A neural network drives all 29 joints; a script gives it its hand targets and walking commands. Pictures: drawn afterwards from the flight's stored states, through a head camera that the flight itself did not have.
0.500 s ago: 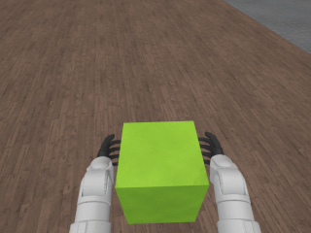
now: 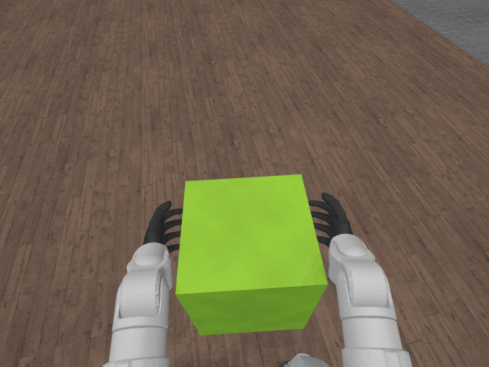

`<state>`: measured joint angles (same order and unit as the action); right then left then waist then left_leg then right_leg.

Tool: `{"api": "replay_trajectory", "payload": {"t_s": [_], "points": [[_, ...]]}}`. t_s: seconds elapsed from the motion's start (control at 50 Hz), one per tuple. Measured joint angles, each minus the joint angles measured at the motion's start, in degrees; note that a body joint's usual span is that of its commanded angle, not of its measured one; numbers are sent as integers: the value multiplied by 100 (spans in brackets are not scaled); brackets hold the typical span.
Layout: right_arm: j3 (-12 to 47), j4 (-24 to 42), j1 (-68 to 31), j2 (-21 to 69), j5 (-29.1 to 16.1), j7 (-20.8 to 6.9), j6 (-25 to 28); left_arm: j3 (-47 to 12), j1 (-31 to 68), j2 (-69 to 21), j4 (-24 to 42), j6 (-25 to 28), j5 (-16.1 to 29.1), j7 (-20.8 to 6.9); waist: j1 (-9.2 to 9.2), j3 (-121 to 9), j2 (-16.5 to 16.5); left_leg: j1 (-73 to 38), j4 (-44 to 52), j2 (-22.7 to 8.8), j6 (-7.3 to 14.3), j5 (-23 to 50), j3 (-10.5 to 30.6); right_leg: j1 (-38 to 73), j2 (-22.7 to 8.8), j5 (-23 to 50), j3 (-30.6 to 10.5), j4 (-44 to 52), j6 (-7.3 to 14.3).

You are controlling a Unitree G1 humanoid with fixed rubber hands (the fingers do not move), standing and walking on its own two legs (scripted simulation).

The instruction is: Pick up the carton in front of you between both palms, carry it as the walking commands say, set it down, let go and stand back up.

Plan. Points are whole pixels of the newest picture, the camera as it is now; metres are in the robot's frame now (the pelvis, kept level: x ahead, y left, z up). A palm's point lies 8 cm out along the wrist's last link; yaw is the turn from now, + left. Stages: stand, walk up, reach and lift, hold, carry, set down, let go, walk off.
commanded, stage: carry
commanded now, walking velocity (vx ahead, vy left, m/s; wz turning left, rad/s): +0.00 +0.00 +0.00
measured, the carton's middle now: (248, 259) +0.31 +0.00 -0.05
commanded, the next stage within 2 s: none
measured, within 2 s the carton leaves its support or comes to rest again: neither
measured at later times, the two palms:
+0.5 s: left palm (188, 158) +0.49 +0.12 +0.03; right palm (329, 154) +0.50 -0.17 +0.04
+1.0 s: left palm (190, 142) +0.55 +0.13 +0.03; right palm (322, 138) +0.56 -0.17 +0.03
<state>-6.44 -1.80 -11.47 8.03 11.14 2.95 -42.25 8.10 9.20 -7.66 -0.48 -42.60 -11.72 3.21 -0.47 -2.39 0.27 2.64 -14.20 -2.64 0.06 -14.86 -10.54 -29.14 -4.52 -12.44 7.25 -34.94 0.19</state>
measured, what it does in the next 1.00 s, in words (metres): walks ahead: right foot, then left foot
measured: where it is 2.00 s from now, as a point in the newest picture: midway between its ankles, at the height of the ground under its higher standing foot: outside the picture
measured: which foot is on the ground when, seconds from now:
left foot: down 0.00-0.12, up 0.14-0.38, down 0.40-1.00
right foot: up 0.00-0.08, down 0.10-1.00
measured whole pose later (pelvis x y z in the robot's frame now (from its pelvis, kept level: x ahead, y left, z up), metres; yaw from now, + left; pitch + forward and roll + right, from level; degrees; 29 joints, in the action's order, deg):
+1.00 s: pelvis +0.26 -0.03 -0.01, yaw +1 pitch +4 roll +1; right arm -7.9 -4.9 -11.8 8.1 13.4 2.8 -41.6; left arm 8.4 11.9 -8.1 -6.2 -42.1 -12.4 3.6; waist 0.3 -4.3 0.0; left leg 16.6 -30.0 -2.7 0.3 -15.1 -9.2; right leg -10.4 -3.2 -20.4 9.1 -29.4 -0.3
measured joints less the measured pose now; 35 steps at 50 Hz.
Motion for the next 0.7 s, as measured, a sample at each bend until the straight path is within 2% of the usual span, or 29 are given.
{"api": "replay_trajectory", "payload": {"t_s": [0.08,0.1,0.12,0.14,0.18,0.2,0.22,0.3,0.4,0.44,0.48,0.6,0.7], "points": [[-15,-306,-7,2,242,-90,-67,23,42,-4,-306,-104,-117,-50,95,-276,33,-385,-400,-118,-249,-640,101,428,75,505,333,838,35],[-79,-442,-44,4,313,-114,-48,52,131,-18,-492,-93,-173,-82,123,-321,60,-330,-814,-196,-301,-919,120,525,113,749,378,869,149],[-197,-601,-93,8,364,-143,-3,76,235,-35,-741,-40,-228,-100,153,-341,165,-91,-1471,-341,-276,-1018,166,495,172,682,450,632,279],[-307,-732,-131,17,394,-149,36,111,344,-54,-967,3,-260,-113,172,-318,200,264,-2256,-359,-228,-1134,325,494,186,490,495,471,360],[-413,-842,-156,24,392,-129,86,184,486,-86,-1239,89,-275,-100,164,-167,173,973,-3410,-185,-159,-1409,594,659,164,259,521,552,410],[-399,-827,-151,23,377,-95,102,205,504,-92,-1269,132,-260,-89,157,-64,155,1239,-3584,-110,-144,-1441,616,779,151,330,505,716,312],[-371,-784,-141,20,356,-69,127,212,503,-92,-1245,172,-232,-72,150,34,139,1454,-3515,-60,-145,-1406,603,900,152,394,490,897,267],[-292,-594,-118,17,277,-22,329,185,448,-79,-1012,367,-118,-21,147,313,152,1942,-2265,-4,-188,-854,484,1242,226,435,423,1407,349],[-199,-181,53,-10,107,31,349,25,280,-44,-654,423,55,24,40,387,355,1690,-906,-156,-139,1038,279,1572,398,-28,415,1110,254],[-147,-116,130,-21,53,65,304,0,256,-38,-562,317,70,34,15,289,192,1562,-1032,-79,11,862,229,1677,297,-280,390,909,233],[-114,-124,121,-21,57,72,181,-8,232,-33,-516,179,11,21,33,73,54,1483,-1103,-34,73,531,183,1759,241,-425,353,889,184],[-236,-629,-202,35,305,-57,79,139,353,-56,-787,44,-239,-32,59,-428,-148,1398,-1359,-16,50,49,98,1883,182,-767,269,783,60],[-340,-894,-237,44,379,-104,104,171,402,-65,-1041,31,-272,-15,78,-524,-112,1375,-1552,-9,44,-173,96,1920,147,-925,224,630,-9]]}}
